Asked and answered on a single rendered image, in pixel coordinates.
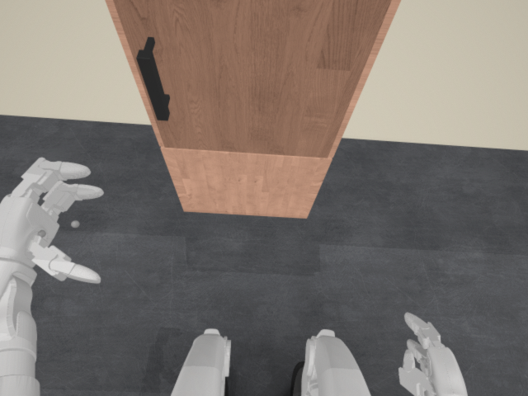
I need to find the robot left forearm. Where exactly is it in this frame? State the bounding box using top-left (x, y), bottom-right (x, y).
top-left (0, 258), bottom-right (40, 396)

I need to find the cupboard door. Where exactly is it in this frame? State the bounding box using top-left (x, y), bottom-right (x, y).
top-left (113, 0), bottom-right (392, 158)

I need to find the robot right shin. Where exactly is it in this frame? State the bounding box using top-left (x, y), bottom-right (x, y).
top-left (301, 329), bottom-right (335, 396)

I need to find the robot right hand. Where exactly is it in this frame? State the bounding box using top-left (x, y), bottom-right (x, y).
top-left (398, 313), bottom-right (468, 396)

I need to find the left robot thigh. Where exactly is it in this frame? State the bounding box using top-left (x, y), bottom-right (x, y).
top-left (171, 333), bottom-right (231, 396)

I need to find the robot left hand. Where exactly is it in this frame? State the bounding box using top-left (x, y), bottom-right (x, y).
top-left (0, 158), bottom-right (104, 284)

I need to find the handle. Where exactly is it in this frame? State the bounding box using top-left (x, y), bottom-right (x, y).
top-left (136, 37), bottom-right (170, 121)

